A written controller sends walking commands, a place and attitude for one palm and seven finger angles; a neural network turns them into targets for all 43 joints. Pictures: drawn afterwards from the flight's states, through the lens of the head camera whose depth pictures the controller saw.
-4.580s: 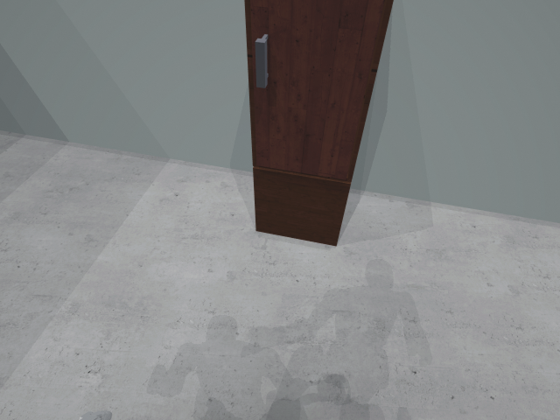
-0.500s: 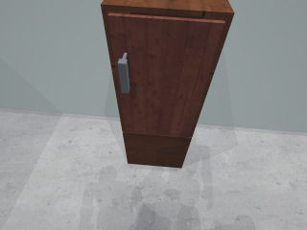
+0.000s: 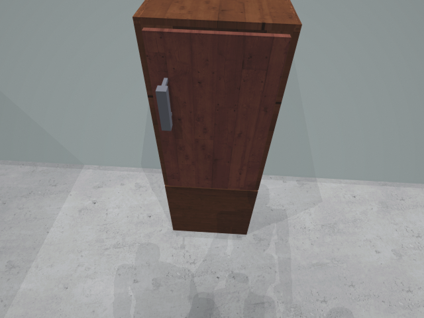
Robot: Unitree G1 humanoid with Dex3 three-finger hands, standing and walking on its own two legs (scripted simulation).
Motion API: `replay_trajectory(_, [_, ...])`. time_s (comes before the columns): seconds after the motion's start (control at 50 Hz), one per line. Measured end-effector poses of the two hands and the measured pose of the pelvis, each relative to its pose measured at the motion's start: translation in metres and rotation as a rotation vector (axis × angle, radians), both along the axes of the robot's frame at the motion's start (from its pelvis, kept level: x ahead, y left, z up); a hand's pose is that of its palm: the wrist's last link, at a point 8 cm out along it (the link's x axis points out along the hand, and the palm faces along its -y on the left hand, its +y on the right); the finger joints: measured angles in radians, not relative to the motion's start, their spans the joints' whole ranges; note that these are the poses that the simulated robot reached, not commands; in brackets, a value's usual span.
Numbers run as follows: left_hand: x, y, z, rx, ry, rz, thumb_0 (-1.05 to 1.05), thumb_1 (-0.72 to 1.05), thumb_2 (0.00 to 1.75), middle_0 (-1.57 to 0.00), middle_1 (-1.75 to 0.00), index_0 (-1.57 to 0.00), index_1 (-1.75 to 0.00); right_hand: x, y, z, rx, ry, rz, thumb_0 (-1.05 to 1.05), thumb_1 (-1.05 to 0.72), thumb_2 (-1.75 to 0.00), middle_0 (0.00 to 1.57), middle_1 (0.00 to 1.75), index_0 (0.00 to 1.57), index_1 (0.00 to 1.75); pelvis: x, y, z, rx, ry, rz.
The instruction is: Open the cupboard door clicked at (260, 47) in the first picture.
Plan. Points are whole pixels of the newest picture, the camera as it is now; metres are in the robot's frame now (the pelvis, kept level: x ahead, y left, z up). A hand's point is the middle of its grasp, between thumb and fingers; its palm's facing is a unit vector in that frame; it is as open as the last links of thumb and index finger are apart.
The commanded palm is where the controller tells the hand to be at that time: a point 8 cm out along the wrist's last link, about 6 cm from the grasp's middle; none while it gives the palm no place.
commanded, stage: look again from close up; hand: left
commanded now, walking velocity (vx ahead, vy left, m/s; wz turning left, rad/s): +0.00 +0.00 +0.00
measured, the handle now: (166, 104) +0.62 +0.16 +0.06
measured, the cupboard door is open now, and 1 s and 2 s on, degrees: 0 0 0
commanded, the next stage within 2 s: shuffle to correct the standing spot in 0.56 s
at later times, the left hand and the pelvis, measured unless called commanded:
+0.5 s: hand out of the picture +0.03 +0.20 -0.18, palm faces +0.02 -0.98 -0.22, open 7.4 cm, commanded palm none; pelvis +0.02 +0.03 -0.01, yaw +0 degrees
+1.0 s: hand out of the picture +0.04 +0.17 -0.19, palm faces +0.00 -0.98 -0.19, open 7.4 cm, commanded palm none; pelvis +0.05 -0.01 -0.01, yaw -1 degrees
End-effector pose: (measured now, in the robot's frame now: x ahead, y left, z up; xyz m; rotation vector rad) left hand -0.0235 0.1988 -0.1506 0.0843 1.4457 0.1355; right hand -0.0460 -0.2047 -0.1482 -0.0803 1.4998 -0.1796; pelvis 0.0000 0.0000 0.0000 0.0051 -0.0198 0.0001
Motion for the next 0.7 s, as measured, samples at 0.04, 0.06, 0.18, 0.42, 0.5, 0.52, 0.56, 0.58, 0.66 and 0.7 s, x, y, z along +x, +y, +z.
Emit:
replay_trajectory(0.04, [-0.001,-0.001,0.0,-0.003,0.004,0.001,0.01,0.91,0.9,-0.2,-0.3,-0.2,-0.3,-0.001,0.0,0.0,-0.001,0.002,-0.001,0.01,-0.91,-0.9,0.19,0.3,0.2,0.3,0.0,0.0,0.0,0.0,0.001,0.0])
replay_trajectory(0.06, [-0.002,-0.001,0.0,-0.004,0.006,0.001,0.01,0.91,0.9,-0.2,-0.3,-0.2,-0.3,-0.001,0.001,0.0,-0.002,0.001,-0.002,0.01,-0.91,-0.9,0.19,0.3,0.2,0.3,0.0,0.001,0.0,-0.001,0.001,-0.001])
replay_trajectory(0.18, [0.001,0.01,-0.004,0.013,-0.019,-0.031,0.01,0.91,0.9,-0.2,-0.3,-0.2,-0.3,0.018,0.003,-0.007,0.002,-0.071,0.023,0.01,-0.91,-0.9,0.19,0.3,0.19,0.3,-0.001,0.01,-0.008,-0.023,0.013,0.011])
replay_trajectory(0.42, [0.041,0.047,0.005,0.078,-0.106,-0.038,0.01,0.91,0.9,-0.2,-0.3,-0.2,-0.3,0.061,0.01,-0.009,-0.007,-0.158,0.064,0.02,-0.94,-0.9,0.2,0.3,0.2,0.3,0.014,0.024,-0.008,0.0,0.006,0.0])
replay_trajectory(0.5, [0.05,0.051,0.005,0.08,-0.113,-0.047,0.0,0.91,0.9,-0.2,-0.3,-0.2,-0.3,0.07,0.007,-0.006,-0.021,-0.174,0.067,0.02,-0.93,-0.9,0.2,0.3,0.2,0.3,0.018,0.025,-0.007,0.001,0.004,-0.005])
replay_trajectory(0.52, [0.052,0.051,0.005,0.079,-0.113,-0.049,0.0,0.91,0.9,-0.2,-0.3,-0.2,-0.3,0.073,0.006,-0.005,-0.025,-0.177,0.068,0.02,-0.93,-0.9,0.2,0.3,0.2,0.3,0.018,0.025,-0.007,0.001,0.004,-0.006])
replay_trajectory(0.56, [0.055,0.052,0.004,0.077,-0.114,-0.052,0.0,0.91,0.9,-0.2,-0.3,-0.2,-0.3,0.077,0.005,-0.004,-0.031,-0.181,0.069,0.02,-0.92,-0.9,0.2,0.3,0.2,0.3,0.02,0.025,-0.006,0.001,0.003,-0.007])
replay_trajectory(0.58, [0.057,0.052,0.004,0.075,-0.115,-0.053,0.0,0.91,0.9,-0.2,-0.3,-0.2,-0.3,0.078,0.005,-0.003,-0.033,-0.182,0.07,0.01,-0.92,-0.9,0.2,0.3,0.2,0.3,0.02,0.025,-0.006,0.001,0.003,-0.008])
replay_trajectory(0.66, [0.06,0.051,0.002,0.066,-0.113,-0.057,0.0,0.91,0.9,-0.2,-0.3,-0.2,-0.3,0.084,0.003,-0.001,-0.042,-0.182,0.074,0.01,-0.92,-0.9,0.2,0.3,0.2,0.3,0.022,0.025,-0.006,0.0,0.003,-0.009])
replay_trajectory(0.7, [0.061,0.05,0.001,0.063,-0.108,-0.057,0.01,0.91,0.9,-0.2,-0.3,-0.2,-0.3,0.085,0.003,0.0,-0.045,-0.18,0.075,0.01,-0.92,-0.9,0.2,0.3,0.2,0.3,0.023,0.025,-0.006,0.0,0.003,-0.009])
